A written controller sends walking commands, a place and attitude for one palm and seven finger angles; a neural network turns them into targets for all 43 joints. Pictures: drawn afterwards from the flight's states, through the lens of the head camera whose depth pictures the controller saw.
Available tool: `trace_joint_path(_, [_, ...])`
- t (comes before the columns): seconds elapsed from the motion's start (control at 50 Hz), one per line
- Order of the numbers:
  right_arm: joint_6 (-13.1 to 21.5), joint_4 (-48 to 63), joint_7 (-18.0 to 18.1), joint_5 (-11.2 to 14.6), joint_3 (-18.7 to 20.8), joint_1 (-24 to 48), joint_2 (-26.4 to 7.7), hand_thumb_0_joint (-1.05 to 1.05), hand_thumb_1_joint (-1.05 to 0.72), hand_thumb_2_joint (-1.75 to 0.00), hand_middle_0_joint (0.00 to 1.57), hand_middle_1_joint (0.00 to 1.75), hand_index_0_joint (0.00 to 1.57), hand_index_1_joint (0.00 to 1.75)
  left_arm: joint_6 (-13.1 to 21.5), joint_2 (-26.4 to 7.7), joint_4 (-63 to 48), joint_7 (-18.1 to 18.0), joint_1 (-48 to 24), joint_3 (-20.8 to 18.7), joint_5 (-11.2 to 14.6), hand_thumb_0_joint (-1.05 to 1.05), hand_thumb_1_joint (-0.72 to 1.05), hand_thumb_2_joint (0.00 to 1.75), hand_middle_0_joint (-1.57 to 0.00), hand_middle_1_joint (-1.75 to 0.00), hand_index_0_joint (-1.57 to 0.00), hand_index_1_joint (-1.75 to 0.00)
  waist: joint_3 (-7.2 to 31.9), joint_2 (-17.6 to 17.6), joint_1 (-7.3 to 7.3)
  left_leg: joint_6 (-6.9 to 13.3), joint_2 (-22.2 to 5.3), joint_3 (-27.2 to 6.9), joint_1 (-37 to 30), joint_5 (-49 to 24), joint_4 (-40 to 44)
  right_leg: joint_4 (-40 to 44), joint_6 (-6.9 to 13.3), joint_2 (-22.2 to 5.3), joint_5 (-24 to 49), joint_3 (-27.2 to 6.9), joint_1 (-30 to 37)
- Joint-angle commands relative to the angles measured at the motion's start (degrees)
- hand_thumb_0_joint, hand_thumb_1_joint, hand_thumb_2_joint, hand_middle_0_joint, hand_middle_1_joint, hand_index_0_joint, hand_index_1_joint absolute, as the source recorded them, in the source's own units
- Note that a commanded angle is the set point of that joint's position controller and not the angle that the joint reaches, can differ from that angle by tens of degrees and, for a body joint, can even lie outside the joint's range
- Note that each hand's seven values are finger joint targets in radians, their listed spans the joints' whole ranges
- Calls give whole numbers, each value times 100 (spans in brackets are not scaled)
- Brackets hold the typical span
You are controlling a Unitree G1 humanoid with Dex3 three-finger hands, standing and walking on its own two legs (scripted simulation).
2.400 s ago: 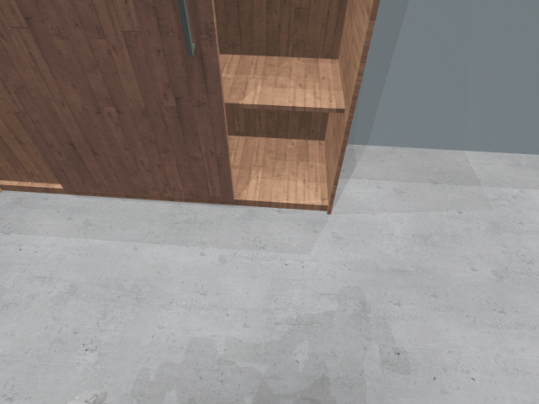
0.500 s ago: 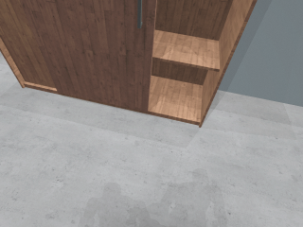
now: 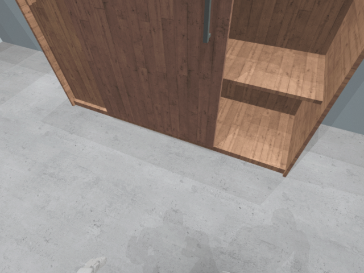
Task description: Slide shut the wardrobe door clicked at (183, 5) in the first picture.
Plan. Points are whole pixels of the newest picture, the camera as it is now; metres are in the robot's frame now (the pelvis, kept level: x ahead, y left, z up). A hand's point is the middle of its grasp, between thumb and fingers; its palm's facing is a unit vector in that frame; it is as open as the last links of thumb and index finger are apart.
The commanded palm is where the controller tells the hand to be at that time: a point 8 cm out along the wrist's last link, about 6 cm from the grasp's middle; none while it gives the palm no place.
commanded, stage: walk to a spot facing it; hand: left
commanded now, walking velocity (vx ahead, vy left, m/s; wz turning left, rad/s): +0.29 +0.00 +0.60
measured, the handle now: (209, 0) +0.97 -0.09 +0.18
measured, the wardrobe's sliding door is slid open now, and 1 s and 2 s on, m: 0.46 0.46 0.46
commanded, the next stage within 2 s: turn to face it in 0.36 s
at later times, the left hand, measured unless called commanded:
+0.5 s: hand out of the picture +0.04 +0.20 -0.18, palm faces +0.37 -0.90 -0.21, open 7.4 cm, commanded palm none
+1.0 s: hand (109, 232) +0.25 +0.22 -0.15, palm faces +0.15 -0.96 -0.24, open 7.4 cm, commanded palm none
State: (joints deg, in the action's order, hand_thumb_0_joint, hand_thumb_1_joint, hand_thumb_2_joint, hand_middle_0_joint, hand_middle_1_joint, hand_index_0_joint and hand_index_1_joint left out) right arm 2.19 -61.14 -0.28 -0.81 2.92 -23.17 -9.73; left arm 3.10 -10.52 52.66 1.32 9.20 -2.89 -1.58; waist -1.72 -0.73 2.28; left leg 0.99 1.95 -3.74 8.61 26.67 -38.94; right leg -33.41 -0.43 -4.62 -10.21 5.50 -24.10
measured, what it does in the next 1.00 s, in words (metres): walks ahead: left foot, then right foot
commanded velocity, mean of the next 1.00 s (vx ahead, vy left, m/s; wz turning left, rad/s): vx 0.04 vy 0.00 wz -0.08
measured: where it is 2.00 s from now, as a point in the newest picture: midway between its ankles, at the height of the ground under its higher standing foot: outside the picture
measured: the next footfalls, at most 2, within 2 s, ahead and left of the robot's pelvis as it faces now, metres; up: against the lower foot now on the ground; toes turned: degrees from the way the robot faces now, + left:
left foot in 0.46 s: +0.24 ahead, +0.15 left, +0.00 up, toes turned +25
right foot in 0.92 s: +0.28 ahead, -0.07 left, +0.00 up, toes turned +1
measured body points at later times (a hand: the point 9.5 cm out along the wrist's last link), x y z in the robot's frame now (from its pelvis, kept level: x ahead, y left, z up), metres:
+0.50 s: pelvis +0.16 +0.03 -0.01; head +0.20 +0.07 +0.44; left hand +0.02 +0.25 -0.16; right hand +0.40 -0.14 -0.12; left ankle +0.21 +0.13 -0.72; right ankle +0.10 -0.12 -0.68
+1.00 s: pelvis +0.22 +0.02 +0.01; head +0.25 +0.01 +0.45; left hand +0.25 +0.27 -0.13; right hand +0.31 -0.22 -0.15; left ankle +0.20 +0.13 -0.69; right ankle +0.24 -0.07 -0.72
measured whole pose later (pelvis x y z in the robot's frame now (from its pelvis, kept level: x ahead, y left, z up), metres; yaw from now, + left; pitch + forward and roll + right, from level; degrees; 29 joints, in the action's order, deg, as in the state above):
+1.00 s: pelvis +0.22 +0.02 +0.01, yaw +5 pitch -1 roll +0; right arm -2.9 -57.0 1.3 -0.6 4.0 -10.7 -12.9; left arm -1.1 -9.2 54.4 -0.5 14.2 -3.0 -1.3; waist -3.4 -2.4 -0.9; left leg -2.1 -5.4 7.9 22.2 28.7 -52.7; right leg -35.1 2.5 -0.1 -18.0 4.4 -16.9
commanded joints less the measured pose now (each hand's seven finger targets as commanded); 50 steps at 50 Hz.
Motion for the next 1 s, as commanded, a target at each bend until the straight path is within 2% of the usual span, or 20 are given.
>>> trace_joint_path(0.0, [155,818,-74,-38,190,701,-642,0,-90,-90,20,30,20,30,86,-1487,35,-207,1505,-398,5,0,90,90,-20,-30,-20,-30,441,1323,-779,136,-572,173,3280,-77,-3677,2253,826,-2446,-2833,-3235,2545])
trace_joint_path(0.06, [-126,665,-201,-94,170,900,-457,0,-90,-90,20,30,20,30,140,-670,-15,-241,819,-124,-18,0,90,90,-20,-30,-20,-30,-265,763,-281,-52,-905,307,2656,-1044,-3507,2419,471,-1810,-1701,-1245,858])
trace_joint_path(0.12, [-275,675,-263,-85,176,890,-364,0,-90,-90,20,30,20,30,182,-667,76,-253,824,-103,-15,0,90,90,-20,-30,-20,-30,-298,796,-117,-199,-913,504,2691,-1434,-2985,2474,429,-1554,-806,-252,904])
trace_joint_path(0.24, [-310,1064,-337,-76,62,1858,-357,0,-90,-90,20,30,20,30,156,-782,299,-259,1232,-59,14,0,90,90,-20,-30,-20,-30,-390,636,-312,-269,-863,892,2794,-1725,-1355,2118,450,-1484,1353,689,1707])
trace_joint_path(0.32, [-295,1270,-348,-77,7,2171,-453,0,-90,-90,20,30,20,30,40,-1050,294,-266,1369,-106,-6,0,90,90,-20,-30,-20,-30,-286,805,-424,-104,-653,1194,2203,-1553,-441,1531,400,-1624,2519,925,2012])
trace_joint_path(0.38, [-246,1264,-273,-89,70,1633,-732,0,-90,-90,20,30,20,30,-39,-1322,208,-261,1290,-198,-7,0,90,90,-20,-30,-20,-30,224,841,-181,88,-288,1388,1093,-1322,299,199,308,-1702,3576,1113,2161])
trace_joint_path(0.4, [-207,1150,-230,-118,146,1033,-1001,0,-90,-90,20,30,20,30,-58,-1371,147,-252,1234,-224,31,0,90,90,-20,-30,-20,-30,656,555,169,159,-191,1310,24,-1911,951,-973,138,-1565,3276,1229,1789])
trace_joint_path(0.42, [-170,1068,-151,-144,309,442,-1681,0,-90,-90,20,30,20,30,-82,-1225,-36,-188,1282,-217,102,0,90,90,-20,-30,-20,-30,1287,-628,407,603,-1304,-32,-1543,-3781,1170,-2662,-254,-927,885,1243,428])
trace_joint_path(0.44, [-148,1019,-76,-27,395,75,-2286,0,-90,-90,20,30,20,30,-109,-898,-284,-166,1281,-126,145,0,90,90,-20,-30,-20,-30,1798,-1631,429,1440,-2816,-1950,-2257,-6392,1306,-4124,-445,-157,-2903,532,-985])
trace_joint_path(0.46, [-162,970,-21,75,343,76,-2150,0,-90,-90,20,30,20,30,-184,-947,-285,-250,1202,-115,113,0,90,90,-20,-30,-20,-30,1938,-489,370,1547,-2943,-1582,-2116,-5895,1346,-4437,-317,-264,-2634,-173,-1122])
trace_joint_path(0.52, [-42,1148,122,18,73,1243,-1180,0,-90,-90,20,30,20,30,-276,-577,212,-275,1261,-46,66,0,90,90,-20,-30,-20,-30,881,-442,-141,887,-2087,-292,-389,-4839,1807,-3914,-356,-477,-1498,-456,-750])
trace_joint_path(0.58, [42,929,163,29,-86,1498,-814,0,-90,-90,20,30,20,30,-398,-402,587,-275,1701,32,76,0,90,90,-20,-30,-20,-30,668,-576,-450,700,-1705,473,276,-4428,2143,-2953,-287,-312,-1118,-477,104])
trace_joint_path(0.72, [-164,783,180,-45,107,1395,-847,0,-90,-90,20,30,20,30,-622,-346,269,-203,1027,-134,26,0,90,90,-20,-30,-20,-30,-246,-556,-313,869,-2112,577,779,-1888,2577,-1937,-232,-116,-1154,-317,26])
trace_joint_path(0.8, [-197,751,181,-65,228,1334,-996,0,-90,-90,20,30,20,30,-559,-296,21,-145,818,-170,23,0,90,90,-20,-30,-20,-30,-31,-688,-245,819,-2323,682,246,-2227,2105,-1083,-159,5,-1301,-143,218])
trace_joint_path(0.86, [-235,738,162,-30,278,1264,-1034,0,-90,-90,20,30,20,30,-459,-383,16,-134,1096,-214,5,0,90,90,-20,-30,-20,-30,271,-429,-389,388,-2063,1193,224,-2448,1030,361,-72,174,-212,-4,1029])
trace_joint_path(0.88, [-236,777,133,9,263,1151,-851,0,-90,-90,20,30,20,30,-375,-780,7,-162,1208,-270,-34,0,90,90,-20,-30,-20,-30,338,440,-421,-24,-1641,1568,802,-1843,-49,1087,164,-376,967,-870,1608])
trace_joint_path(0.9, [-235,1015,103,14,153,1241,-426,0,-90,-90,20,30,20,30,-300,-1361,-14,-221,1292,-380,-54,0,90,90,-20,-30,-20,-30,269,1824,-481,-400,-849,1731,2277,566,-1263,1405,816,-1724,2983,-2656,2221])
trace_joint_path(0.92, [-320,1146,175,10,127,1631,-531,0,-90,-90,20,30,20,30,-336,-1358,7,-252,1604,-344,38,0,90,90,-20,-30,-20,-30,416,1208,-711,-414,-735,854,2264,905,-1962,1410,1278,-1863,3361,-2675,1936])
trace_joint_path(0.94, [-334,1156,188,17,133,1696,-548,0,-90,-90,20,30,20,30,-325,-1337,37,-280,1382,-381,27,0,90,90,-20,-30,-20,-30,474,1496,-582,-419,-702,614,2538,713,-2399,1416,1315,-1580,3104,-2755,1962])
trace_joint_path(0.98, [-352,996,170,6,180,1517,-703,0,-90,-90,20,30,20,30,-352,-1068,-146,-288,742,-343,64,0,90,90,-20,-30,-20,-30,384,775,-348,-491,-855,373,2573,-118,-2681,1419,1224,-1153,2161,-2207,1849])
